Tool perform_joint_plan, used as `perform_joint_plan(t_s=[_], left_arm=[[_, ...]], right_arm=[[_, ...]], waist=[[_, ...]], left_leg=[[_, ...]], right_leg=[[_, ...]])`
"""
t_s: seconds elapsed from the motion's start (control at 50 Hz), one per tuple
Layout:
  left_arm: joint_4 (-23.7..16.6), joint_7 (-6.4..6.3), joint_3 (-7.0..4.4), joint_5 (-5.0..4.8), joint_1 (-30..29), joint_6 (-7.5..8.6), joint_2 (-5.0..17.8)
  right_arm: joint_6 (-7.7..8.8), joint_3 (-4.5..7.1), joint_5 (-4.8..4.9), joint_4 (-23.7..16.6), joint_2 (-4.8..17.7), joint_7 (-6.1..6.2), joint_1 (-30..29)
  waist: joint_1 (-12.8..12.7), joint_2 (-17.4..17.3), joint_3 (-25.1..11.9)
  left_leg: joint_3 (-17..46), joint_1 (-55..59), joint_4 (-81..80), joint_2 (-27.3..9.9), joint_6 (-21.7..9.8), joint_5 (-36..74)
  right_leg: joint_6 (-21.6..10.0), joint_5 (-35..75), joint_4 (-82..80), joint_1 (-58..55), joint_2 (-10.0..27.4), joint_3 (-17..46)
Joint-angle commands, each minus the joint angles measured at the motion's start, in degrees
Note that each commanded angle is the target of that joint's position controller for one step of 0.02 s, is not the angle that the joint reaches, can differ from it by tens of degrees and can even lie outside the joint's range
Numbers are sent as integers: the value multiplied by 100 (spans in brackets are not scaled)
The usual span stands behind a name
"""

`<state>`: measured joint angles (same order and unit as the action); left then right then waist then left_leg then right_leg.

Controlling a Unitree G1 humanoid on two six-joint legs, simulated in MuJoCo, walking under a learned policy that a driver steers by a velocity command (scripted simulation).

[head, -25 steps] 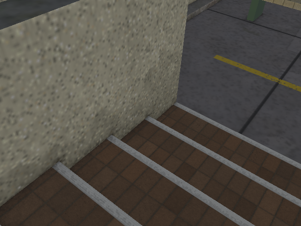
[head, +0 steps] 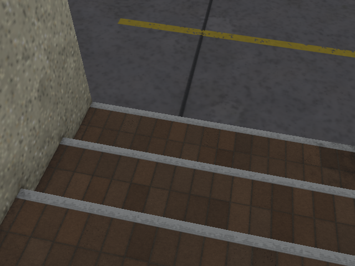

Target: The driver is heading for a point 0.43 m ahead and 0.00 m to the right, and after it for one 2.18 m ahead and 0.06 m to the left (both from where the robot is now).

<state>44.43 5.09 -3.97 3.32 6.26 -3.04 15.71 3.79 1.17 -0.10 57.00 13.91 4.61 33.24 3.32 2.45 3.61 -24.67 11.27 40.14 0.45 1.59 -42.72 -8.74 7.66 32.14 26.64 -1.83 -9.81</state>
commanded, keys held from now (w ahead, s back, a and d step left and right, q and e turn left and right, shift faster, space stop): w+e+shift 0.18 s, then w+shift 0.06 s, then w+q+shift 0.70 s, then w+shift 0.06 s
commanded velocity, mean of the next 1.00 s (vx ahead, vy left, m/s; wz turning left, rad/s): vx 0.98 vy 0.00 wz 0.14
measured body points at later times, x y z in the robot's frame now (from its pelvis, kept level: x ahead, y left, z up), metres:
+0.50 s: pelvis +0.46 +0.03 -0.17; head +0.47 +0.05 +0.28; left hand +0.50 +0.32 -0.32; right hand +0.56 -0.27 -0.26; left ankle +0.60 +0.10 -0.90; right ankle +0.13 -0.02 -0.70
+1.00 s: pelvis +0.94 +0.00 -0.29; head +0.94 +0.00 +0.16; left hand +1.11 +0.26 -0.36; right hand +0.94 -0.31 -0.42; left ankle +0.68 +0.08 -0.81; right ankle +0.99 -0.11 -1.02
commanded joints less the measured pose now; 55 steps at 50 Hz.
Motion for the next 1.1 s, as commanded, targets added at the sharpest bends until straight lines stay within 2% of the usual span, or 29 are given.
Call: perform_joint_plan(t_s=[0.02,0.04,0.08,0.1,0.12,0.16,0.2,0.24,0.3,0.38,0.42,0.46,0.48,0.5,0.52,0.54,0.56,0.64,0.68,0.76,0.86,0.9,0.94,0.96,0.98,1.0,1.02,1.04,1.1], left_arm=[[457,-148,-242,-85,1985,18,708],[794,-308,-418,-318,2959,93,939],[746,-409,-392,-332,2641,239,1643],[665,-490,-417,-257,2774,241,1541],[570,-575,-363,-183,2395,251,1357],[390,-588,-178,-186,1585,445,929],[241,-619,-112,-254,704,627,1007],[379,-503,-168,-214,923,756,1082],[667,-532,-19,-450,1374,940,534],[809,-622,6,-200,1951,924,775],[966,-686,-1,-75,1960,867,957],[969,-734,-76,-19,1464,756,1210],[1009,-716,-96,-73,1059,745,949],[703,-692,106,-16,1190,853,129],[232,-659,203,-341,2024,982,211],[231,-661,236,-254,1350,997,502],[292,-623,145,-60,464,957,927],[207,-469,195,75,32,597,486],[173,-422,248,22,5,622,407],[-199,-306,243,-3,-843,756,285],[-698,-314,269,-153,-1261,785,191],[-482,-447,116,-226,-13,905,440],[260,-576,-170,-199,2600,923,933],[483,-574,-197,-23,3049,922,997],[315,-448,-70,94,2593,1008,862],[81,-388,-78,71,2225,1037,710],[1,-421,-185,49,1794,1087,845],[42,-417,-59,-8,1450,1171,292],[681,-455,32,-251,1746,1432,377]], right_arm=[[-101,168,-116,-176,991,121,-360],[-108,271,-106,-336,974,-24,-1347],[28,93,-140,-1265,386,-141,-1396],[146,84,-38,-1614,693,-194,-1487],[242,128,-138,-1631,1041,-243,-1696],[150,274,-438,-1252,1242,-308,-1475],[-64,225,-377,-1436,1007,-416,-2066],[-80,123,-318,-1016,552,-604,-1351],[175,177,-176,-1266,716,-696,-2603],[86,154,-77,-1579,542,-737,-3707],[-1,251,-114,-1302,699,-584,-2814],[-55,525,-120,-463,1137,-520,-125],[-104,690,-254,-112,1456,-548,997],[-134,541,-244,-77,1447,-655,1008],[-120,632,-126,-116,1716,-676,847],[-146,672,-35,-264,1553,-571,121],[-136,555,-62,-505,1078,-567,-485],[86,456,14,-337,1008,-438,-831],[137,550,-117,-441,1242,-462,-780],[173,438,95,-396,783,-505,-592],[-28,426,-89,-375,807,-364,-181],[-7,431,-201,-448,858,-358,-484],[30,493,-112,-640,1064,-351,-1410],[88,359,85,-833,409,-321,-1758],[94,175,321,-1081,33,-187,-535],[21,167,260,-913,366,-149,-255],[-95,182,-34,-963,548,-207,-653],[-126,273,-300,-1033,737,-294,-1623],[-269,225,-270,-1458,507,-555,-2502]], waist=[[-1358,-562,-302],[-2181,542,-529],[-1128,380,-1116],[-1339,4,-1873],[-1087,-405,-1144],[-372,-1068,-14],[133,-656,938],[128,2,251],[-431,-245,417],[-1042,7,887],[-616,-30,641],[693,-32,-468],[1432,-911,-542],[720,-2100,-622],[169,-3023,-2096],[282,-1889,-1726],[301,-144,-624],[-424,-489,203],[-364,-523,33],[-24,-196,-251],[436,-553,176],[-229,-474,-223],[-1824,-260,-1020],[-1895,417,-898],[-703,1108,-1532],[-744,1023,-2110],[-777,971,-1609],[-735,-391,-514],[-252,-117,609]], left_leg=[[875,-2458,3086,-1380,-15,8579],[842,-3881,6314,-312,24,4017],[2099,-6531,7209,-278,-158,440],[2789,-7253,6694,-241,-38,839],[2936,-7534,5591,-488,-44,1226],[3155,-6812,4101,-816,56,1808],[2934,-4340,1376,-961,414,2628],[2397,-2761,1623,-726,167,4411],[2696,-3520,-808,-963,-342,7271],[2408,-3929,-1428,-729,-517,6554],[2238,-3335,-1552,-522,-636,5993],[2004,-1381,-1250,-74,-939,4584],[2525,-352,-1359,-295,-1440,4558],[3092,790,457,-748,-1162,6191],[6050,2353,-793,-1871,-2338,4777],[7177,1774,-2299,-2162,-2603,2332],[6277,24,-2517,-1717,-2105,1598],[5357,-3276,-2483,-710,-2104,2372],[5167,-3308,-2387,-798,-2270,4393],[4663,-3370,-1625,15,-1554,3244],[4982,-2991,-789,207,-1253,3383],[4875,-2698,892,435,-1138,4510],[4276,-3580,4351,585,-1035,5002],[3778,-5004,6455,961,-997,926],[3582,-6122,6808,485,-962,627],[3248,-6675,6347,167,-949,1225],[2970,-6830,6563,147,-871,1627],[3331,-6561,5720,-127,-898,2378],[3581,-5660,2586,-382,-599,3035]], right_leg=[[-509,-495,-32,-3184,-168,123],[-1225,350,-1078,-4563,245,863],[-1600,3193,990,-5926,1361,2291],[-2383,547,-144,-6513,2015,4097],[-2173,-1601,-1287,-5598,2132,4600],[-1750,-2134,-1426,-3529,1696,4227],[-1375,-1655,-1931,-146,820,3178],[-1120,-548,-1517,429,471,2538],[-443,-2205,-880,-593,-3,2043],[-301,-1728,-654,-1688,535,2028],[-226,-225,305,-2357,594,1693],[-198,2344,3026,-2491,739,1332],[67,410,6420,-1336,-5,853],[134,-4820,8392,1092,-536,1146],[370,-4550,8217,2532,-606,1552],[445,-3607,7156,3183,-115,1286],[417,-2861,5813,2437,445,1494],[986,-2333,2552,375,739,1591],[1031,-1387,2375,180,595,1230],[770,1609,475,-291,339,1214],[947,941,-409,-767,2,1335],[956,983,-724,-1836,22,1480],[775,1202,-1215,-4295,627,1809],[768,1938,-369,-5008,1362,2005],[809,4987,1289,-6081,2264,2871],[103,2881,653,-6173,2597,3816],[-856,-492,-500,-4811,2797,4875],[-592,-1305,-1136,-3338,2335,4516],[-105,250,-1354,-1301,1658,3192]])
